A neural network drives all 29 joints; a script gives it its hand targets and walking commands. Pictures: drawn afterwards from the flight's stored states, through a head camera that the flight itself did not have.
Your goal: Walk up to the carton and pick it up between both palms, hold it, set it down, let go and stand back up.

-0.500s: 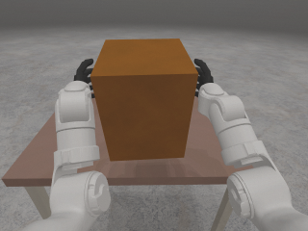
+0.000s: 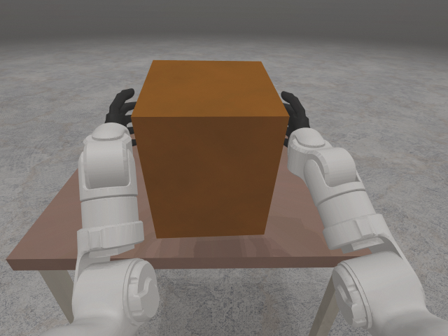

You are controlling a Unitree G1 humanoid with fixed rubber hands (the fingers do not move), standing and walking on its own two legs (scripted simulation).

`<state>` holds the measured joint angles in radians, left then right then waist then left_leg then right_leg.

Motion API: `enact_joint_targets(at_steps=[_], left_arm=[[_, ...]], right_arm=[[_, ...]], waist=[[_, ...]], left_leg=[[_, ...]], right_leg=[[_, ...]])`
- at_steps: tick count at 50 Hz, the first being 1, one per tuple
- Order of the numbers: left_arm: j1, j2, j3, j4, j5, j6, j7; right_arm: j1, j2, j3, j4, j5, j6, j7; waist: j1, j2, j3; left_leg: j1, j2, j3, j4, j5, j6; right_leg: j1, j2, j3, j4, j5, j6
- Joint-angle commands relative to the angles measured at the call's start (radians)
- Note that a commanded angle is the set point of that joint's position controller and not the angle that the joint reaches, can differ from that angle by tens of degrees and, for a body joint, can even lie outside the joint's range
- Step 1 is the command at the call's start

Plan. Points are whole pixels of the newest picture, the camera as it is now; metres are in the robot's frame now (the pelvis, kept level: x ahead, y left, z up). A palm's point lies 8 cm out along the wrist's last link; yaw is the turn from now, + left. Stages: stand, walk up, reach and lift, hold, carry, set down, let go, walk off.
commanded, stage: hold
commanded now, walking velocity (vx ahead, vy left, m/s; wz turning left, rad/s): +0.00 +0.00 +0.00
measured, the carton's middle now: (209, 148) +0.40 +0.01 +0.23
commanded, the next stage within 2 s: none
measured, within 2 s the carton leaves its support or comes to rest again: neither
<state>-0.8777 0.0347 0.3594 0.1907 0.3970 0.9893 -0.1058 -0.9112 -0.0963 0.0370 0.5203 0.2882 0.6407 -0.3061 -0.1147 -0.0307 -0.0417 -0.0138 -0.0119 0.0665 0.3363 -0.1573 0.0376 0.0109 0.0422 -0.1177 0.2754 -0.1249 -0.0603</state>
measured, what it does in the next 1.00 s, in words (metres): stands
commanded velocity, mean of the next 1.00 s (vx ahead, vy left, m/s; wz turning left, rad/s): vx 0.00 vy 0.00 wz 0.00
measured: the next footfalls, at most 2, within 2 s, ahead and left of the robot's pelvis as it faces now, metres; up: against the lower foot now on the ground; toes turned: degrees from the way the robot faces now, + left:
none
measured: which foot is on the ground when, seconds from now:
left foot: down 0.00-1.00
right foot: down 0.00-1.00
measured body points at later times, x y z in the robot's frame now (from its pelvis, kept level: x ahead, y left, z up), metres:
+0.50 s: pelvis +0.01 -0.02 +0.00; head -0.07 +0.00 +0.44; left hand +0.40 +0.16 +0.30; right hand +0.40 -0.13 +0.29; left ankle +0.03 +0.09 -0.75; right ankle +0.03 -0.08 -0.75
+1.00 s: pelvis -0.01 +0.00 +0.00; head -0.08 +0.03 +0.44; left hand +0.37 +0.16 +0.28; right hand +0.36 -0.14 +0.27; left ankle +0.03 +0.09 -0.75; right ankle +0.03 -0.08 -0.75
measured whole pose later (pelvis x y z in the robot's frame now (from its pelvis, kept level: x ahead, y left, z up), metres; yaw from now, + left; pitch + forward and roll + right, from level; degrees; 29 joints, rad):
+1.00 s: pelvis -0.01 +0.00 +0.00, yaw +0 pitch -10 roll +0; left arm -0.88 0.02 0.37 0.16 0.41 0.99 -0.11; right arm -0.90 -0.08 0.01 0.49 0.24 0.65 -0.28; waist -0.10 -0.07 -0.02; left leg -0.02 -0.01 0.07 0.33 -0.14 0.04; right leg -0.01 0.04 -0.10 0.29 -0.12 -0.06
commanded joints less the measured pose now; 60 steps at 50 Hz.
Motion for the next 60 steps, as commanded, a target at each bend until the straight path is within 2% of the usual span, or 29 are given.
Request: enact_joint_targets(at_steps=[1,2,5,6,7,9,12,16,19,23,25,27,30,34,37,38,39,41,44,45,46,48,49,50,52,53,55,58,60], left_arm=[[-0.733,-0.476,-0.370,-0.100,-0.269,-0.098,-0.143],[-0.741,-0.483,-0.366,-0.076,-0.269,-0.095,-0.140],[-0.766,-0.440,-0.288,0.046,-0.211,-0.098,-0.147],[-0.786,-0.451,-0.293,0.037,-0.211,-0.101,-0.148],[-0.840,-0.486,-0.308,0.008,-0.181,-0.111,-0.137],[-0.821,-0.500,-0.303,0.042,-0.170,-0.116,-0.137],[-0.805,-0.458,-0.285,0.098,-0.204,-0.131,-0.144],[-0.776,-0.417,-0.232,0.148,-0.226,-0.151,-0.156],[-0.733,-0.383,-0.196,0.142,-0.213,-0.162,-0.169],[-0.685,-0.401,-0.245,-0.007,-0.203,-0.138,-0.181],[-0.672,-0.418,-0.302,-0.109,-0.211,-0.113,-0.185],[-0.658,-0.432,-0.356,-0.193,-0.224,-0.090,-0.187],[-0.627,-0.440,-0.391,-0.275,-0.225,-0.064,-0.188],[-0.570,-0.430,-0.360,-0.291,-0.185,-0.037,-0.193],[-0.559,-0.426,-0.336,-0.257,-0.160,-0.028,-0.201],[-0.410,-0.410,-0.384,-0.259,-0.196,-0.018,-0.214],[-0.470,-0.383,-0.367,-0.233,-0.202,-0.024,-0.226],[-0.546,-0.390,-0.365,-0.200,-0.206,-0.039,-0.226],[-0.627,-0.418,-0.351,-0.144,-0.237,-0.069,-0.197],[-0.662,-0.441,-0.364,-0.133,-0.238,-0.079,-0.184],[-0.700,-0.468,-0.385,-0.154,-0.252,-0.091,-0.168],[-0.767,-0.516,-0.396,-0.086,-0.269,-0.111,-0.142],[-0.776,-0.521,-0.390,-0.065,-0.268,-0.117,-0.129],[-0.797,-0.525,-0.390,-0.049,-0.260,-0.127,-0.117],[-0.828,-0.506,-0.354,0.018,-0.252,-0.130,-0.110],[-0.798,-0.500,-0.358,0.011,-0.242,-0.125,-0.111],[-0.807,-0.457,-0.280,0.102,-0.203,-0.114,-0.129],[-0.765,-0.430,-0.238,0.129,-0.188,-0.110,-0.155],[-0.750,-0.428,-0.244,0.108,-0.209,-0.117,-0.170]], right_arm=[[-0.916,0.539,0.197,-0.316,0.143,-0.091,0.186],[-0.924,0.532,0.178,-0.299,0.134,-0.094,0.193],[-0.895,0.515,0.089,-0.122,0.062,-0.082,0.213],[-0.873,0.506,0.058,-0.079,0.044,-0.083,0.222],[-0.871,0.491,0.082,0.001,0.056,-0.103,0.242],[-0.867,0.482,0.053,0.023,0.035,-0.121,0.257],[-0.918,0.487,0.011,0.025,0.009,-0.141,0.259],[-0.930,0.533,0.006,0.004,-0.007,-0.149,0.237],[-0.913,0.571,0.070,-0.070,0.040,-0.138,0.189],[-0.865,0.577,0.192,-0.227,0.140,-0.127,0.113],[-0.841,0.560,0.232,-0.320,0.183,-0.122,0.089],[-0.818,0.540,0.248,-0.403,0.210,-0.114,0.077],[-0.772,0.515,0.245,-0.463,0.213,-0.096,0.075],[-0.716,0.488,0.231,-0.438,0.176,-0.071,0.092],[-0.720,0.483,0.221,-0.394,0.139,-0.067,0.116],[-0.612,0.482,0.317,-0.448,0.156,-0.061,0.113],[-0.637,0.477,0.278,-0.402,0.133,-0.047,0.116],[-0.731,0.493,0.264,-0.404,0.116,-0.057,0.137],[-0.828,0.512,0.232,-0.387,0.099,-0.083,0.173],[-0.855,0.516,0.213,-0.368,0.090,-0.094,0.189],[-0.874,0.527,0.201,-0.363,0.082,-0.107,0.203],[-0.939,0.514,0.144,-0.306,0.063,-0.131,0.228],[-0.954,0.522,0.129,-0.285,0.053,-0.141,0.237],[-0.965,0.511,0.105,-0.251,0.035,-0.153,0.245],[-0.977,0.501,0.065,-0.170,0.013,-0.160,0.258],[-0.909,0.516,0.056,-0.120,0.013,-0.151,0.256],[-0.914,0.487,0.000,-0.020,-0.022,-0.134,0.254],[-0.875,0.486,-0.008,0.010,-0.019,-0.120,0.243],[-0.869,0.509,0.026,-0.045,0.000,-0.121,0.222]], waist=[[0.027,0.055,-0.378],[0.022,0.071,-0.379],[0.027,0.048,-0.264],[0.018,0.084,-0.267],[0.060,0.157,-0.232],[0.051,0.164,-0.254],[0.033,0.097,-0.290],[0.021,-0.006,-0.306],[0.023,-0.048,-0.354],[0.007,0.000,-0.447],[-0.012,0.056,-0.479],[-0.032,0.105,-0.484],[-0.050,0.130,-0.441],[-0.039,0.102,-0.337],[-0.014,0.071,-0.279],[-0.004,-0.024,-0.300],[-0.006,-0.039,-0.280],[0.011,-0.039,-0.303],[0.042,-0.024,-0.301],[0.033,0.001,-0.322],[0.035,0.032,-0.349],[0.037,0.128,-0.352],[0.042,0.142,-0.345],[0.030,0.155,-0.395],[0.027,0.152,-0.378],[0.012,0.144,-0.357],[0.007,0.105,-0.321],[-0.006,0.051,-0.334],[-0.010,0.007,-0.397]], left_leg=[[-0.061,0.017,-0.065,-0.057,0.068,-0.036],[-0.083,0.022,-0.070,-0.072,0.027,-0.036],[-0.160,0.029,-0.063,-0.113,-0.142,-0.020],[-0.180,0.042,-0.078,-0.129,-0.172,-0.023],[-0.303,0.068,-0.099,-0.199,-0.274,-0.034],[-0.357,0.099,-0.124,-0.223,-0.330,-0.038],[-0.232,0.067,-0.087,-0.166,-0.205,-0.044],[-0.135,0.016,-0.033,-0.094,-0.079,-0.008],[-0.104,-0.017,-0.037,-0.059,0.004,0.002],[-0.045,-0.036,-0.072,-0.032,0.125,-0.022],[0.011,-0.045,-0.075,0.000,0.244,-0.051],[0.063,-0.049,-0.073,0.032,0.355,-0.079],[0.082,-0.043,-0.064,0.037,0.415,-0.098],[0.008,-0.026,-0.046,-0.033,0.327,-0.084],[-0.058,-0.008,-0.032,-0.091,0.229,-0.064],[-0.026,0.004,-0.042,-0.042,0.316,-0.058],[-0.028,-0.006,-0.036,-0.042,0.245,-0.050],[-0.051,-0.006,-0.032,-0.056,0.163,-0.038],[-0.094,0.008,-0.039,-0.087,0.027,-0.027],[-0.090,0.018,-0.049,-0.096,-0.014,-0.028],[-0.097,0.033,-0.061,-0.100,-0.039,-0.027],[-0.171,0.054,-0.085,-0.136,-0.160,-0.033],[-0.205,0.061,-0.088,-0.144,-0.173,-0.026],[-0.206,0.066,-0.093,-0.148,-0.201,-0.026],[-0.230,0.055,-0.077,-0.141,-0.212,-0.024],[-0.206,0.047,-0.078,-0.133,-0.182,-0.023],[-0.215,0.038,-0.064,-0.131,-0.205,-0.018],[-0.184,0.023,-0.063,-0.103,-0.116,-0.021],[-0.141,0.007,-0.058,-0.063,0.012,-0.025]], right_leg=[[0.159,-0.010,0.104,0.011,0.119,0.073],[0.164,-0.011,0.107,0.012,0.088,0.069],[0.114,-0.030,0.119,-0.013,-0.082,0.070],[0.142,-0.023,0.117,-0.001,-0.073,0.068],[0.208,-0.001,0.113,0.061,-0.093,0.074],[0.299,0.001,0.124,0.086,-0.028,0.080],[0.189,-0.018,0.124,0.026,-0.034,0.071],[0.118,-0.040,0.107,-0.039,-0.042,0.085],[0.205,-0.058,0.102,-0.025,0.158,0.127],[0.299,-0.070,0.086,0.046,0.510,0.177],[0.297,-0.057,0.070,0.072,0.609,0.181],[0.275,-0.040,0.059,0.077,0.636,0.169],[0.257,-0.019,0.050,0.075,0.575,0.152],[0.303,-0.002,0.050,0.078,0.423,0.135],[0.321,0.009,0.057,0.072,0.294,0.114],[0.324,-0.003,0.082,0.039,0.443,0.105],[0.255,-0.013,0.088,0.035,0.406,0.105],[0.216,-0.016,0.087,0.025,0.269,0.099],[0.163,-0.014,0.085,0.001,0.096,0.085],[0.143,-0.013,0.086,0.004,0.031,0.078],[0.143,-0.005,0.083,0.015,0.016,0.071],[0.169,-0.002,0.086,0.034,-0.021,0.061],[0.184,-0.010,0.096,0.042,-0.003,0.061],[0.208,-0.009,0.101,0.056,0.001,0.063],[0.199,-0.026,0.112,0.046,-0.023,0.067],[0.207,-0.032,0.127,0.039,0.013,0.068],[0.177,-0.041,0.123,0.017,-0.064,0.068],[0.189,-0.040,0.129,0.004,-0.006,0.071],[0.205,-0.043,0.132,0.000,0.090,0.076]])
